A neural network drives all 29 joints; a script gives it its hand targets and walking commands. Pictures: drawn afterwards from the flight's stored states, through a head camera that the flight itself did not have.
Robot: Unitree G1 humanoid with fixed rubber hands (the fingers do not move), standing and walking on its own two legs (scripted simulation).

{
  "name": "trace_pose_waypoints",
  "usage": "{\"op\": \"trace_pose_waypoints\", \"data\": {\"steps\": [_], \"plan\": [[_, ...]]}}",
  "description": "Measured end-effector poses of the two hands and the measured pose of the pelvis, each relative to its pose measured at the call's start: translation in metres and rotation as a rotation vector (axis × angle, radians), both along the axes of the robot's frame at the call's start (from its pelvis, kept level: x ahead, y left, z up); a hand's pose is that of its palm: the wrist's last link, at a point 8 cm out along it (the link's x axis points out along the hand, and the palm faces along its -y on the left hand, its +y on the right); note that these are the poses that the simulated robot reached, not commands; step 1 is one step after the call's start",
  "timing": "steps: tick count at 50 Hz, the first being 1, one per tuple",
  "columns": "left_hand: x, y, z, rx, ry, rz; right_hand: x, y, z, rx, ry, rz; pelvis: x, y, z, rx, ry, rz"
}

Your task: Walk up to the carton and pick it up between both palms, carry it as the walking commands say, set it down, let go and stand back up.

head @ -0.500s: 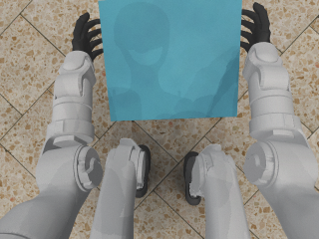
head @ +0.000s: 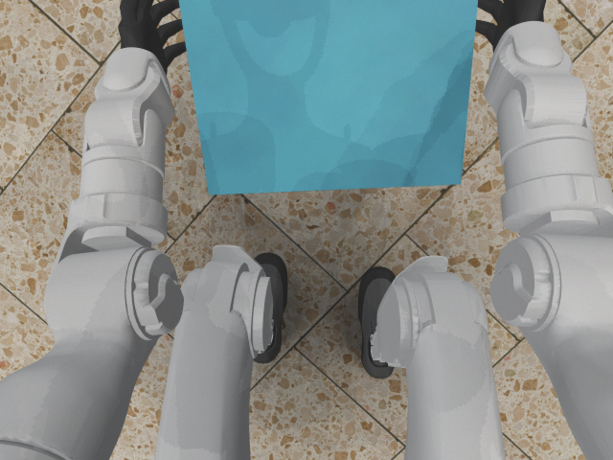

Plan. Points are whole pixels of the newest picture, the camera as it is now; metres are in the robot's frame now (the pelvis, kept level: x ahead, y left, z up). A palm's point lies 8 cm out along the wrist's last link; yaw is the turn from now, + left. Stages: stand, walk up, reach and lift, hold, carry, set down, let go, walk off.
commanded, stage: set down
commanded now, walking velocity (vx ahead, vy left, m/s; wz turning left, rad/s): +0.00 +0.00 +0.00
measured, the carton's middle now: (327, 74) +0.54 +0.01 -0.25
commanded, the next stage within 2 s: none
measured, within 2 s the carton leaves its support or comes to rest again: rests again in 1.76 s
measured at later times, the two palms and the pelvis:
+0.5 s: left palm (152, 44) +0.54 +0.20 -0.14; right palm (514, 21) +0.56 -0.18 -0.14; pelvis +0.00 +0.00 -0.02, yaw +0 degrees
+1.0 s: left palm (157, 37) +0.55 +0.20 -0.16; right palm (506, 15) +0.57 -0.17 -0.16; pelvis +0.01 +0.00 -0.03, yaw +0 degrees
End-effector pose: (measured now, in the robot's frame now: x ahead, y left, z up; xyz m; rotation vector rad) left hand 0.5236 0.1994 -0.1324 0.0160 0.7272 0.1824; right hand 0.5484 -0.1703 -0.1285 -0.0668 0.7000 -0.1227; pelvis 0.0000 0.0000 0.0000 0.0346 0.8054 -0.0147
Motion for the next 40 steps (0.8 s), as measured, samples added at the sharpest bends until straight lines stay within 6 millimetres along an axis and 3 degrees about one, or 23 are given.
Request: {"op": "trace_pose_waypoints", "data": {"steps": [11,40], "plan": [[0.01,-0.003,-0.008,-0.009,-0.022,-0.007,0.009,-0.004,-0.011,-0.003,-0.002,0.009,-0.001,0.0,-0.017,0.005,-0.055,-0.004],[0.022,0.0,-0.024,-0.042,-0.059,-0.009,0.021,-0.005,-0.026,0.033,-0.041,0.002,0.002,-0.001,-0.029,0.006,-0.063,-0.006]]}}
